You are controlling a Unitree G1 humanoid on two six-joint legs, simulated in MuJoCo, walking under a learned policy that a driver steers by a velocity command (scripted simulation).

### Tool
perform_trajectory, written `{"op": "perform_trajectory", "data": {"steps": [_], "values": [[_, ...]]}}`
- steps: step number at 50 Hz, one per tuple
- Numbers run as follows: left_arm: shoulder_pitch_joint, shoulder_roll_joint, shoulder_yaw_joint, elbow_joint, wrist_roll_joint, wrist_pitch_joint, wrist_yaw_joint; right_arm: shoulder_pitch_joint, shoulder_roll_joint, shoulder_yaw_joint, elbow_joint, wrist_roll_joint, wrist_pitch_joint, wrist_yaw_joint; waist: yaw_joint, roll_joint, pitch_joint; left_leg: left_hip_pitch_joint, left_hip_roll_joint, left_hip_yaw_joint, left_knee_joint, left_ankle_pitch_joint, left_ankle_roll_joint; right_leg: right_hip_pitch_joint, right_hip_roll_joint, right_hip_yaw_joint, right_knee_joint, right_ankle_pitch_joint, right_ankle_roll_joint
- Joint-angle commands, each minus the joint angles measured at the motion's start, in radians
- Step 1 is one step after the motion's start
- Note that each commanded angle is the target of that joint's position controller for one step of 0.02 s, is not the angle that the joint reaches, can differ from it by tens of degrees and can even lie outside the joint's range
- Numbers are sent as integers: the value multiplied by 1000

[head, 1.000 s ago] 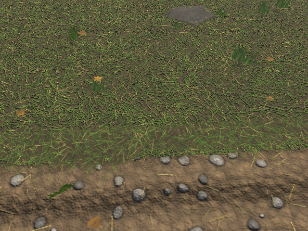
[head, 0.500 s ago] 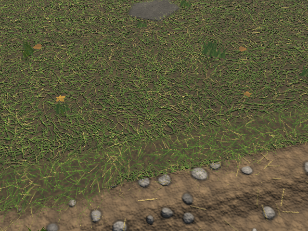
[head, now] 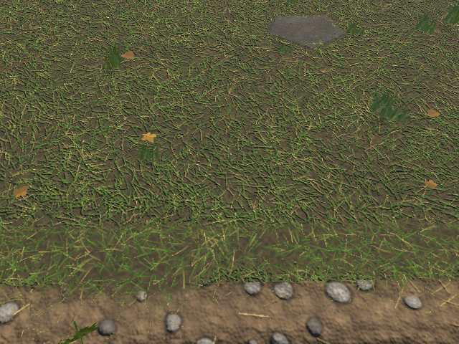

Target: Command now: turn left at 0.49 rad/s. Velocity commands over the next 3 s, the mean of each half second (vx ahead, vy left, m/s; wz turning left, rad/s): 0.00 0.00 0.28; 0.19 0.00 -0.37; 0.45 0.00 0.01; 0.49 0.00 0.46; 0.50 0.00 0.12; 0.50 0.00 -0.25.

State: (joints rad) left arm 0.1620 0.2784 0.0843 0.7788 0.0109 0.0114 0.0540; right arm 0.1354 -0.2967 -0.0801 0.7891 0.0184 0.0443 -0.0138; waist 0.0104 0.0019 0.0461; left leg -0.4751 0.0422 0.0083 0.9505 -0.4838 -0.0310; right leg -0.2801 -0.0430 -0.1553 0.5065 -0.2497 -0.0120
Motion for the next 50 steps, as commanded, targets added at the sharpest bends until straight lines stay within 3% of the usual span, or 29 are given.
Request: {"op": "perform_trajectory", "data": {"steps": [1, 4, 5, 6, 7, 8, 9, 11, 14, 17, 21, 23, 25, 27, 28, 30, 31, 33, 34, 35, 36, 37, 39, 41, 44, 47, 48, 49, 50], "values": [[-74, 174, 43, -63, -7, -6, 3, -1, -62, -10, -71, 5, -4, 16, -9, -139, -123, 58, 14, 33, -125, 70, 0, 109, -251, 152, -145, 438, -183], [-53, 171, 43, -34, -37, 6, -4, 69, -80, -25, -58, 2, 3, 35, -44, -133, -149, 232, -49, 102, -405, 274, 42, 101, -238, 80, -27, 326, -112], [7, 138, 37, -6, -35, 7, -12, 95, -117, -40, -55, -5, 5, 28, -42, -47, -135, 332, -45, 36, -513, 393, 82, 17, -194, 25, 95, 181, -44], [13, 78, 18, -25, 10, 8, -21, 114, -238, -68, -76, -12, 2, 8, -19, 238, -120, 484, 204, -325, -580, 751, 182, -262, -78, -53, 395, -244, 59], [-62, 84, 15, -74, 17, 1, -18, 101, -274, -61, -112, -50, -17, 14, -50, 271, -173, 447, 389, -539, -586, 923, 390, -398, 26, 97, 617, -473, 93], [-113, 124, 26, -77, -5, 3, -13, 107, -231, -51, -111, -61, -38, 22, -85, 148, -197, 427, 350, -478, -604, 828, 399, -403, 7, 183, 697, -425, 83], [-109, 130, 30, -68, -19, 6, -8, 60, -200, -41, -107, -50, -54, 20, -51, 125, -151, 400, 284, -383, -600, 735, 335, -412, -12, 199, 689, -332, 68], [-66, 138, 37, -25, -6, 13, 8, -25, -133, -20, -111, -20, -56, 4, -8, 101, -132, 357, 210, -290, -599, 664, 251, -373, -30, 212, 641, -197, 72], [-21, 112, 32, 2, -14, 12, 3, -23, -95, -1, -102, -29, -62, -8, 12, 105, -163, 345, 172, -227, -609, 713, 246, -276, -13, 210, 602, -93, 82], [-49, 83, 18, 6, -14, 12, 1, -18, -92, 2, -82, -28, -63, -12, -5, 109, -143, 366, 159, -221, -625, 619, 238, -231, -25, 218, 412, -69, 93], [-68, 90, 12, 14, -19, 8, -6, -18, -106, 1, -57, -34, -56, -7, -29, 128, -95, 307, 158, -248, -648, 475, 251, -117, -22, 201, 239, -113, 93], [-39, 80, 6, 39, -20, 3, -14, -26, -65, 17, -36, -40, -57, -3, -24, 120, -92, 293, 156, -237, -649, 432, 246, -41, -27, 192, 141, -97, 85], [-9, 75, 1, 58, -18, -5, -22, -44, -68, 20, -19, -32, -57, -2, 7, 101, -78, 271, 134, -209, -621, 415, 213, 52, -10, 164, -33, 40, 65], [-27, 145, 9, 40, -3, -10, -25, -1, -95, 11, -6, -34, -62, -8, -7, 37, -89, 272, 89, -177, -573, 375, 146, 110, -55, 227, -71, 304, 30], [-47, 204, 22, 36, -15, -9, -24, 36, -116, -1, -11, -42, -65, -10, -59, -54, -100, 267, 27, -126, -548, 341, 121, 101, -69, 250, -8, 398, 0], [-54, 162, 21, 36, -33, -7, -29, -22, -118, -9, -24, -37, -56, -26, -32, -89, -101, 330, -18, -33, -484, 338, 96, -8, -59, 290, -26, 292, -35], [-63, 155, 20, 31, -29, -8, -27, -19, -104, -12, -26, -31, -47, -35, -37, -90, -98, 342, -15, -21, -464, 340, 99, -46, -61, 307, -27, 263, -39], [-44, 115, 13, 31, -33, -10, -25, 21, -90, -19, -29, -27, -29, -39, -55, -31, -95, 358, 30, -71, -524, -2, 139, -139, -11, 276, 33, -89, -44], [-48, 98, 9, 20, -36, -12, -25, 51, -106, -24, -27, -20, -30, -37, -67, 47, -69, 383, 125, -192, -614, -197, 192, -238, 22, 227, 116, -272, -41], [-75, 79, 3, -2, -41, -16, -31, 71, -148, -35, -24, -11, -39, -36, -69, 151, -30, 393, 282, -373, -749, -326, 263, -323, 33, 147, 289, -249, -31], [-131, 102, 7, -33, -38, -18, -39, 96, -162, -39, -23, -23, -61, -37, -94, 150, 10, 373, 379, -502, -801, -313, 316, -401, -30, 188, 463, -286, -32], [-129, 117, 16, -36, -44, -19, -43, 87, -149, -35, -23, -28, -82, -37, -73, 87, 33, 390, 407, -514, -810, -252, 328, -468, -65, 230, 551, -294, -37], [-86, 101, 15, -23, -48, -20, -52, 35, -130, -31, -34, -6, -104, -32, -39, 61, 31, 439, 361, -374, -812, -125, 274, -503, -105, 247, 534, -235, -30], [-88, 78, 5, -20, -41, -24, -67, 10, -145, -37, -36, -7, -107, -24, -39, 74, 5, 382, 279, -174, -808, 43, 215, -367, -110, 186, 421, -161, -18], [-57, 65, -5, -10, -39, -27, -92, 14, -178, -51, -28, -4, -108, -1, -28, 94, -31, 282, 209, 14, -765, 126, 184, -128, -50, 81, 249, -82, -10], [79, 96, 15, 34, -37, -15, -91, 27, -164, -47, -15, 10, -101, 15, 39, 55, -56, 171, 200, 99, -580, 69, 145, 121, 45, -21, 121, -28, -36], [192, 148, 44, 63, -47, -11, -80, 37, -117, -30, -14, -3, -103, 20, 90, -10, -90, 100, 159, 160, -360, 154, 106, 268, 70, 11, 81, -65, -79], [324, 268, 76, 78, -47, -16, -64, 4, -33, -1, -48, -36, -108, 23, 129, -286, -90, -139, 65, 222, 88, -8, 18, 398, -159, 421, -86, -134, -186], [295, 329, 67, 29, -28, -49, -75, -23, -20, 6, -112, -14, -136, 18, 94, -315, -157, -409, -75, 28, 312, -133, -7, 472, -344, 976, -320, -374, -378]]}}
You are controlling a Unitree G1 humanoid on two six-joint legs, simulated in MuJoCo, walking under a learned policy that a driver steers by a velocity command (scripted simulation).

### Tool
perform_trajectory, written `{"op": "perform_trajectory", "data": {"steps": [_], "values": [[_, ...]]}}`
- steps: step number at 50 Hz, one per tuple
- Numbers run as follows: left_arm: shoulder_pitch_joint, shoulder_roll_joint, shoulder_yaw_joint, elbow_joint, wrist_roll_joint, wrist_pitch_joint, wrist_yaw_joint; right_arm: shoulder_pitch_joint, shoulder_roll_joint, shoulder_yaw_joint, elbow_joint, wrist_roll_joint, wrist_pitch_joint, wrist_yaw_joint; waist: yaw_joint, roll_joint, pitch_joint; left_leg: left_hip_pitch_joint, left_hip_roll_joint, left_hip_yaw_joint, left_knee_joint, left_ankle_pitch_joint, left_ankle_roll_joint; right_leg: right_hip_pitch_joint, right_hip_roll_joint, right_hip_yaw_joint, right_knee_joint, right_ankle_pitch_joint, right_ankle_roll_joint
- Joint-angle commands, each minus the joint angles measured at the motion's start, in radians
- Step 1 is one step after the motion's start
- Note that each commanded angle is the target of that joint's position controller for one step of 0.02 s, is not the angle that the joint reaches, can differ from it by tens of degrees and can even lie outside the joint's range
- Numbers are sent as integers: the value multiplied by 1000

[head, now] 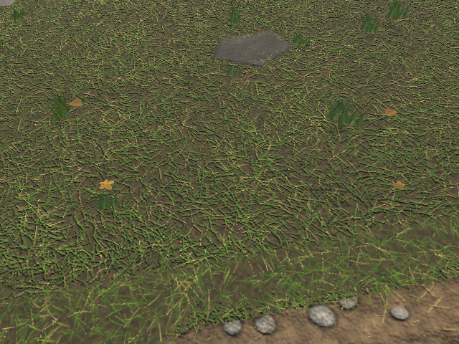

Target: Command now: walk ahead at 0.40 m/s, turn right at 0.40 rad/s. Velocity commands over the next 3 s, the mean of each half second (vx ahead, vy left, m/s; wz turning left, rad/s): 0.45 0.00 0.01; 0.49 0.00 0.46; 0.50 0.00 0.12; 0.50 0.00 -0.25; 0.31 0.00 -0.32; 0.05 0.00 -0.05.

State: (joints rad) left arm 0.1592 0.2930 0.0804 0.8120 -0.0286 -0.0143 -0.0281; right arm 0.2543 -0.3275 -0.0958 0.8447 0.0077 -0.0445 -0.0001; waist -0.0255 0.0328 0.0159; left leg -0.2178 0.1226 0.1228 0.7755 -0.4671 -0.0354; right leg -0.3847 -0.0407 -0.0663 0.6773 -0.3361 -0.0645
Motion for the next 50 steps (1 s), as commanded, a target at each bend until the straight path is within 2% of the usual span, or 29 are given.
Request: {"op": "perform_trajectory", "data": {"steps": [1, 2, 3, 4, 5, 8, 10, 14, 18, 21, 23, 24, 25, 26, 27, 28, 29, 31, 34, 37, 39, 41, 44, 45, 46, 47, 48, 49, 50], "values": [[267, 234, 51, -10, 16, -48, 0, -203, -75, 5, -172, 44, -68, 8, 150, -179, -72, -760, -85, -169, 565, -76, 28, 549, -374, 865, -539, -379, -321], [221, 180, 33, -18, 17, -62, 1, -200, -94, 2, -170, 51, -79, 11, 118, -177, -23, -768, -40, -176, 530, 25, 62, 501, -341, 747, -507, -334, -270], [161, 135, 17, -32, 17, -65, 4, -166, -93, 1, -141, 27, -81, 6, 83, -125, 4, -712, -1, -178, 472, 117, 68, 430, -294, 620, -483, -211, -223], [109, 108, 5, -44, 22, -63, 9, -146, -97, -4, -124, 2, -77, 4, 54, -120, 17, -636, 19, -183, 385, 191, 67, 357, -243, 508, -490, -100, -186], [95, 105, 1, -53, 31, -65, 15, -131, -97, -8, -114, -1, -68, 9, 36, -148, 18, -569, 26, -181, 334, 245, 61, 312, -218, 441, -508, -5, -169], [146, 120, 5, -39, 26, -75, 31, -164, -60, -1, -111, -8, -51, 13, 42, -82, 15, -555, -3, -147, 184, 390, 30, 337, -171, 291, -530, 309, -153], [165, 118, 4, -30, 24, -75, 40, -198, -26, 12, -121, -3, -48, 21, 50, -82, 14, -536, -21, -126, 49, 490, 22, 348, -140, 186, -528, 448, -124], [223, 115, 1, -4, 29, -78, 49, -321, 17, 35, -154, 17, -50, 45, 102, -100, 62, -447, -57, -81, -165, 655, 43, 323, -126, 80, -587, 397, -84], [258, 122, 5, 22, 30, -66, 49, -391, 10, 42, -190, 24, -57, 75, 117, -83, 101, -488, -92, -83, -266, 605, 90, 463, -178, 30, -551, 515, -79], [244, 151, 14, 14, 35, -51, 63, -339, -27, 28, -196, 18, -59, 88, 69, -136, 18, -393, -167, -28, -259, 470, 142, 575, -195, -8, -382, 1025, -52], [226, 179, 19, -1, 45, -30, 76, -137, -94, -5, -153, 19, -49, 79, -34, -169, -114, -163, -232, 4, -246, 392, 188, 586, -179, -34, -89, 1302, -25], [194, 186, 17, -18, 44, -30, 79, 17, -136, -25, -129, 18, -43, 64, -125, -139, -190, 125, -185, -83, -272, 444, 234, 390, -160, -49, 149, 1181, 4], [291, 77, -16, -56, 62, -51, 66, 148, -232, -50, -117, 2, -35, 52, -88, 97, -353, 601, 92, -536, -206, 392, 421, -78, -19, -25, 599, 483, 83], [298, 60, -36, -54, 43, -92, 41, 164, -181, -34, -105, 16, -34, 47, -82, 139, -478, 743, 222, -967, -402, 187, 514, -304, 128, 153, 797, -219, 93], [161, 136, -14, -95, -6, -122, 24, 124, -137, -24, -107, 14, -30, 37, -115, 75, -330, 648, 177, -844, -464, 85, 435, -417, 54, 221, 815, -151, 62], [83, 142, -19, -130, -16, -139, 21, 48, -110, -14, -126, 15, -32, 32, -85, -8, -194, 465, 145, -721, -496, 105, 391, -426, 3, 206, 728, -66, 42], [59, 131, -18, -135, 6, -144, 27, -16, -85, -4, -140, 12, -34, 32, -33, -90, -94, 275, 108, -642, -530, 198, 370, -378, -27, 186, 627, -27, 43], [102, 127, -8, -136, 36, -124, 35, -83, -66, 5, -169, -7, -38, 25, 43, -45, -32, 50, 44, -538, -577, 354, 363, -248, -68, 179, 526, 6, 66], [100, 87, -20, -164, 50, -96, 43, -82, -92, -3, -173, 3, -40, 12, 64, -7, -4, -124, -1, -413, -596, 507, 358, -192, -77, 126, 342, 66, 119], [-29, 43, -40, -203, 53, -98, 42, -34, -123, -16, -165, 16, -32, -2, 7, 8, -2, -201, -80, -325, -562, 454, 293, -97, -29, 95, 63, 326, 140], [-96, 50, -39, -221, 36, -103, 36, 32, -128, -18, -151, 20, -21, -6, -36, 24, -25, -164, -73, -357, -533, 385, 270, -53, 14, 97, -53, 436, 150], [-121, 77, -28, -236, 22, -107, 30, 64, -121, -17, -143, 28, -10, -9, -42, 46, -37, -89, -49, -420, -473, 311, 251, -47, 23, 129, -124, 416, 145], [-62, 115, -6, -228, 17, -117, 19, 68, -103, -13, -145, 17, -2, -11, 1, 84, -57, 9, 1, -498, -355, 272, 212, 8, 14, 135, -171, 313, 97], [6, 126, 5, -210, 22, -121, 20, 75, -77, -5, -145, 11, -1, -9, 37, 86, -79, 8, -20, -486, -289, 311, 189, 100, 17, 116, -194, 282, 66], [111, 161, 18, -201, 38, -128, 24, 85, -25, 15, -153, 2, -6, -3, 88, 46, -159, -35, -72, -432, -103, 320, 152, 268, -62, 182, -189, 245, 12], [226, 247, 37, -188, 63, -125, 28, 194, 48, 37, -169, 6, -17, 0, 75, -186, -306, -287, -195, -308, 248, 92, 82, 598, -281, 537, -229, 129, -121], [310, 254, 49, -135, 41, -111, 13, 244, 14, 39, -170, 31, -26, 0, 77, -401, -339, -518, -207, -270, 470, -125, 56, 682, -390, 920, -366, -161, -220], [262, 168, 26, -154, 28, -108, 13, 168, -78, 18, -166, 38, -25, -2, 103, -245, -208, -601, -159, -307, 564, -52, 56, 605, -351, 853, -396, -287, -186], [214, 132, 14, -158, 30, -100, 17, 56, -96, 14, -188, 26, -23, -2, 111, -149, -111, -611, -123, -272, 566, 33, 59, 492, -305, 684, -390, -205, -151]]}}
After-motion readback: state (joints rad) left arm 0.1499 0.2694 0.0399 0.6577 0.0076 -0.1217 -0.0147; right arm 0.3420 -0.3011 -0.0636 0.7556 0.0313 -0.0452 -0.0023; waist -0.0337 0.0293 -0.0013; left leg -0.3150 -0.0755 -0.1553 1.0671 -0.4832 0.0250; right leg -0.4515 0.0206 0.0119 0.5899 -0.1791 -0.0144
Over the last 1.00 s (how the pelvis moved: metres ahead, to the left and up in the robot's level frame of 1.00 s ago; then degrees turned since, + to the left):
0.08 -0.04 -0.01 -6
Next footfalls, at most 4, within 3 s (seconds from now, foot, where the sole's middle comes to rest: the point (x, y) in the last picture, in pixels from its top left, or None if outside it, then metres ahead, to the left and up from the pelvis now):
0.48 left None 0.45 0.06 -0.76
0.92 right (287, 258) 0.74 -0.12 -0.76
1.42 left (187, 219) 0.91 0.20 -0.76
1.96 right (224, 141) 1.28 0.07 -0.76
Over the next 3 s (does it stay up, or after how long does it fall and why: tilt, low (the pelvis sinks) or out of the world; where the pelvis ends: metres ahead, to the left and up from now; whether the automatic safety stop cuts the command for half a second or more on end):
stays up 1.41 0.16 0.01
